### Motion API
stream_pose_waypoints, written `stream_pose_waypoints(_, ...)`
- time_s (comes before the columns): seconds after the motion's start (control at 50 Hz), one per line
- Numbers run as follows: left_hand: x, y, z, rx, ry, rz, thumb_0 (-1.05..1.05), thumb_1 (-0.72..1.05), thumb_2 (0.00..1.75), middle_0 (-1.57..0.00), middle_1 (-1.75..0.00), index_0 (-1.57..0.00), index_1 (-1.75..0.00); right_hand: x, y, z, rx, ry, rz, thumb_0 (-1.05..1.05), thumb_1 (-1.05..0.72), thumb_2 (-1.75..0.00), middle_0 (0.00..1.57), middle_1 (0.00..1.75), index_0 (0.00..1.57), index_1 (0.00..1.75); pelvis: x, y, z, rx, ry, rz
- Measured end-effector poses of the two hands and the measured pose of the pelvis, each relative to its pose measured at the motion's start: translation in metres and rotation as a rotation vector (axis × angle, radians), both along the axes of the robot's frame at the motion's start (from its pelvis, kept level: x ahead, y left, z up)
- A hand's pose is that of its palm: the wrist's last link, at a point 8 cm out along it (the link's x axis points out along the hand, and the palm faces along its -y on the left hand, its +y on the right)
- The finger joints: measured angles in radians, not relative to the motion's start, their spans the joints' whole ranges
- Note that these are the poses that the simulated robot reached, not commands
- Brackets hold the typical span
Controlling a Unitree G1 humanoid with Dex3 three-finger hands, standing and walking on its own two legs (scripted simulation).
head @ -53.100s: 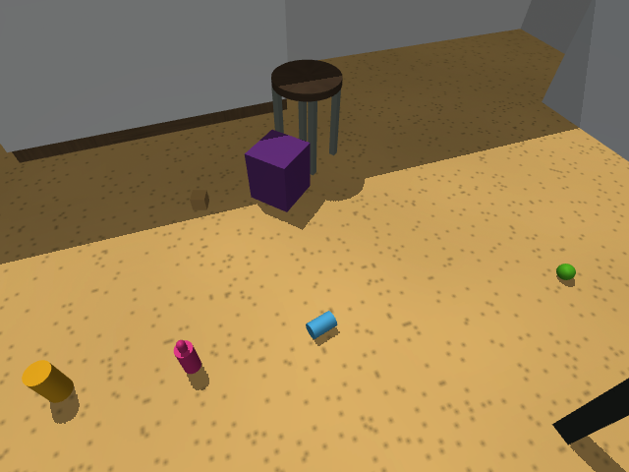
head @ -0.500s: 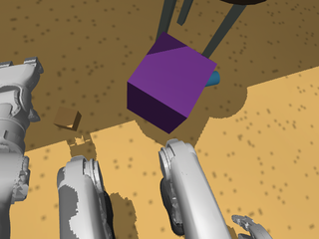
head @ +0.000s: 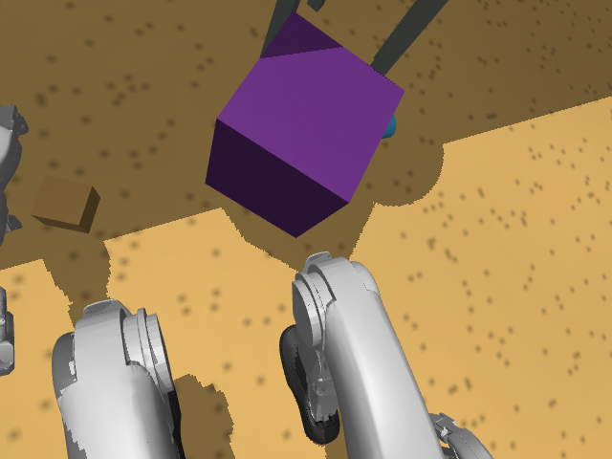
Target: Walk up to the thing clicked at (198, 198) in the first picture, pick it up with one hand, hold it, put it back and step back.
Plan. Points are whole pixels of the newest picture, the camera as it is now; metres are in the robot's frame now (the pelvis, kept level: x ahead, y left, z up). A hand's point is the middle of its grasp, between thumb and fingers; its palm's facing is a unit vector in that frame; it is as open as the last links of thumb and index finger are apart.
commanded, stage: home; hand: left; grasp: from above
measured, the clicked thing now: (68, 205) +0.49 +0.24 -0.29
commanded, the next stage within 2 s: none
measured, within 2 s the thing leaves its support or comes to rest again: neither
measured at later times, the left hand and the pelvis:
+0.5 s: hand out of the picture +0.37 +0.25 +0.02, palm faces -0.30 -0.63 -0.72, open 8.3 cm; pelvis +0.02 +0.00 +0.14, yaw +3 degrees
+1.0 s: hand out of the picture +0.26 +0.22 +0.24, palm faces +0.13 -0.95 -0.27, open 7.4 cm; pelvis +0.05 +0.00 +0.32, yaw +8 degrees
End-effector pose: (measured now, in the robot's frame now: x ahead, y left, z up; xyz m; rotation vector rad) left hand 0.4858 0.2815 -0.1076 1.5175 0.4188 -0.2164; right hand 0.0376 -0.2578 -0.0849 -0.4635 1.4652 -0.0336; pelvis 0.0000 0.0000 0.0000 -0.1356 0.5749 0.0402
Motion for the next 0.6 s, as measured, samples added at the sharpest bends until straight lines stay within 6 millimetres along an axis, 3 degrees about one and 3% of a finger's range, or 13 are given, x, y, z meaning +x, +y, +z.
stream_pose_waypoints(0.14,0.016,-0.002,0.034,-0.011,-0.088,0.089,0.0,-0.21,0.96,-0.26,-0.77,-0.24,-0.78,0.007,0.02,-0.004,0.094,-0.017,-0.066,0.0,-0.89,-0.89,0.2,0.3,0.21,0.3,0.011,0.003,0.011,-0.001,0.048,-0.006)
stream_pose_waypoints(0.26,-0.001,0.0,0.084,-0.119,-0.059,0.232,0.0,0.06,0.93,-0.25,-0.62,-0.23,-0.63,0.025,0.02,0.02,0.14,-0.068,-0.122,0.0,-0.89,-0.9,0.2,0.3,0.21,0.3,0.016,0.003,0.047,0.011,0.069,0.002)
stream_pose_waypoints(0.4,-0.061,0.003,0.142,-0.323,0.045,0.337,0.0,0.44,0.88,-0.23,-0.44,-0.22,-0.45,0.065,0.004,0.073,0.126,-0.172,-0.108,0.0,-0.9,-0.9,0.2,0.3,0.21,0.3,0.016,0.001,0.104,0.029,0.047,0.015)
stream_pose_waypoints(0.5,-0.118,0.0,0.18,-0.506,0.056,0.408,0.0,0.68,0.89,-0.22,-0.36,-0.21,-0.36,0.107,-0.005,0.122,0.085,-0.291,-0.051,0.0,-0.9,-0.9,0.2,0.3,0.2,0.3,0.015,-0.001,0.143,0.037,0.008,0.031)
stream_pose_waypoints(0.6,-0.166,-0.002,0.216,-0.629,0.037,0.511,0.0,0.81,0.89,-0.22,-0.32,-0.21,-0.32,0.152,-0.001,0.172,0.068,-0.446,0.005,0.0,-0.9,-0.9,0.2,0.3,0.2,0.3,0.014,-0.003,0.18,0.044,-0.04,0.049)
